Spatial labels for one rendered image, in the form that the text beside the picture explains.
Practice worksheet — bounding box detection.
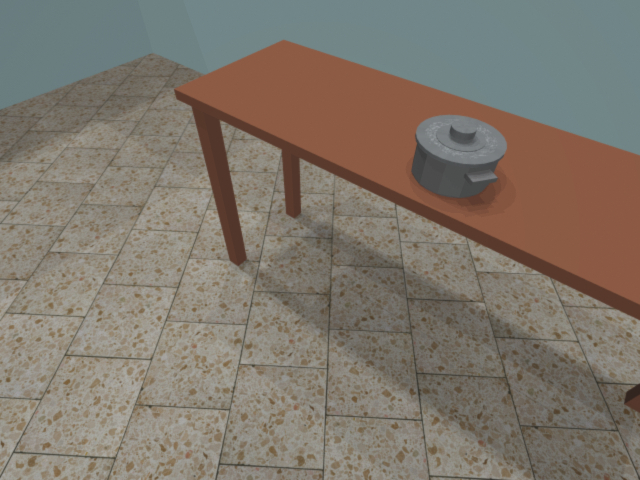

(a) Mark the pot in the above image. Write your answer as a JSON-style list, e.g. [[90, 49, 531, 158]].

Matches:
[[411, 144, 498, 198]]

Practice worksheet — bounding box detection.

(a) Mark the lid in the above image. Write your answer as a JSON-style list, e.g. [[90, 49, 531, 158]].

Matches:
[[415, 115, 507, 168]]

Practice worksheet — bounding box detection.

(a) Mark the knob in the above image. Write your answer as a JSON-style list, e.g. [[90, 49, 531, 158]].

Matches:
[[450, 120, 477, 140]]

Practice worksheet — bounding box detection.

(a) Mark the table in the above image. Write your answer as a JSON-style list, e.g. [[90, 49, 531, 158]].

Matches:
[[174, 40, 640, 413]]

